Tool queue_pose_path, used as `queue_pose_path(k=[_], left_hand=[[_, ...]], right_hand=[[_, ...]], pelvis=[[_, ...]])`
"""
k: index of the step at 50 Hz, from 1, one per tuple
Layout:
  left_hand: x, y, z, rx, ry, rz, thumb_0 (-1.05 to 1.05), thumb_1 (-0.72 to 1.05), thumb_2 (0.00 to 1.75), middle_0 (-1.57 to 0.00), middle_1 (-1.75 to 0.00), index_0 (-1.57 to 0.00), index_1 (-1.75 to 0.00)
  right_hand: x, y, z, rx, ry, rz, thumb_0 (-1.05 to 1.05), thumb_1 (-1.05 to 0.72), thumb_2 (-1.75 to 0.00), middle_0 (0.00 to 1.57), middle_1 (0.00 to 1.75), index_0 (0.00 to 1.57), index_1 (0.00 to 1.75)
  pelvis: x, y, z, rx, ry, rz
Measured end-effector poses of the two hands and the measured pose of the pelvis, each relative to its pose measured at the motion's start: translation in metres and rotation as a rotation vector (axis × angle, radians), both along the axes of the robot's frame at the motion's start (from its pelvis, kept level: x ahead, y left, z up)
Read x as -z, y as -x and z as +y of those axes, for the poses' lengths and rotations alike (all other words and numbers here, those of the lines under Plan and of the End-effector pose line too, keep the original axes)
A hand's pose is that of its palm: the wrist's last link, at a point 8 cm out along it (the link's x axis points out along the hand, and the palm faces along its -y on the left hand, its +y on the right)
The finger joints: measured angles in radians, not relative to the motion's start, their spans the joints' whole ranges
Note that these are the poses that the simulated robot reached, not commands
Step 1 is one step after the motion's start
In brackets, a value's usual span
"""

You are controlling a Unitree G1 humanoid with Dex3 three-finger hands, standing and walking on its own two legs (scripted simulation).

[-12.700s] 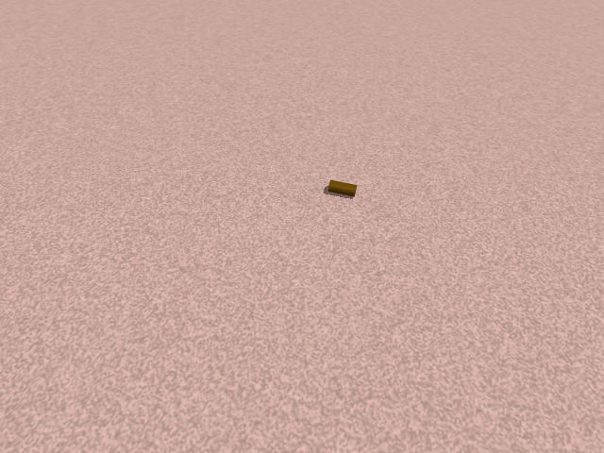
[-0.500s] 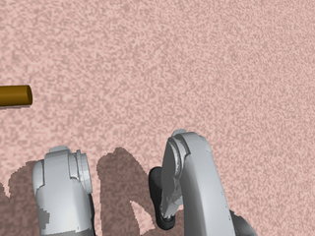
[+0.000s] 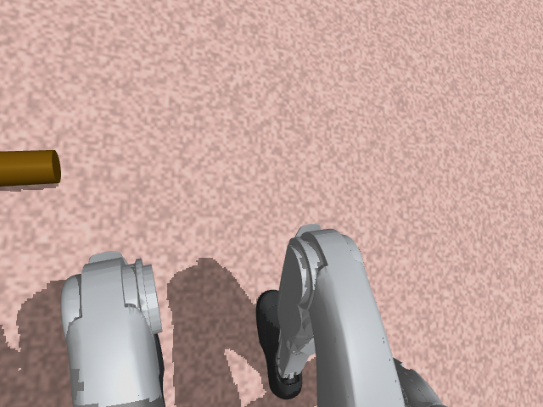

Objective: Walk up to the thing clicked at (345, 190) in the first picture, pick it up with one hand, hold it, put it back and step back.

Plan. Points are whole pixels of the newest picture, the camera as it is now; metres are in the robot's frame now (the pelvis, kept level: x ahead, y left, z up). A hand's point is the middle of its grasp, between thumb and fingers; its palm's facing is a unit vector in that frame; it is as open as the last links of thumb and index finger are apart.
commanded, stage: rise first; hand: left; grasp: from above
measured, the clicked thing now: (11, 168) +0.47 +0.34 -0.29
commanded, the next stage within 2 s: approach in 0.28 s
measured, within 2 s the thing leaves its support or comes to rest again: neither
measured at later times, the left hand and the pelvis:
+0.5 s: hand out of the picture +0.43 +0.37 -0.16, palm faces -0.47 -0.06 -0.88, open 14.1 cm; pelvis +0.00 +0.00 +0.00, yaw +0 degrees
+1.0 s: hand out of the picture +0.47 +0.32 -0.17, palm faces -0.47 -0.05 -0.88, open 13.9 cm; pelvis +0.00 +0.00 +0.01, yaw +0 degrees
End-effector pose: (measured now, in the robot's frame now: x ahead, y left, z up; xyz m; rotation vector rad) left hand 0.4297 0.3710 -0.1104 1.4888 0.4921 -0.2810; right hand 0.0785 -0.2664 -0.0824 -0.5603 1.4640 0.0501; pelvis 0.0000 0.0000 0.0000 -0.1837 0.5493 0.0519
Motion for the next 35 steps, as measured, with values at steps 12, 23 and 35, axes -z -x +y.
queue_pose_path(k=[12, 23, 35], left_hand=[[-0.002, -0.003, 0.0, -0.005, -0.003, 0.007, 0.0, -0.51, 0.99, -0.11, -0.99, -0.11, -0.99], [-0.006, -0.003, 0.0, 0.009, -0.003, -0.001, 0.0, -0.53, 1.01, -0.12, -0.98, -0.11, -0.99], [-0.01, -0.034, -0.032, 0.074, -0.005, -0.018, 0.0, -0.54, 1.01, -0.1, -1.03, -0.1, -1.04]], right_hand=[[-0.003, 0.008, 0.001, 0.015, 0.001, 0.01, 0.0, -0.92, -0.91, 0.2, 0.3, 0.2, 0.3], [-0.005, 0.01, 0.001, 0.017, 0.002, 0.01, 0.0, -0.92, -0.9, 0.2, 0.3, 0.2, 0.3], [-0.011, 0.016, 0.002, 0.032, 0.007, -0.003, 0.0, -0.92, -0.9, 0.2, 0.3, 0.2, 0.3]], pelvis=[[-0.002, 0.001, 0.001, -0.002, 0.002, 0.003], [-0.002, 0.001, 0.001, -0.004, 0.005, 0.0], [-0.004, 0.002, 0.0, -0.004, -0.002, 0.011]])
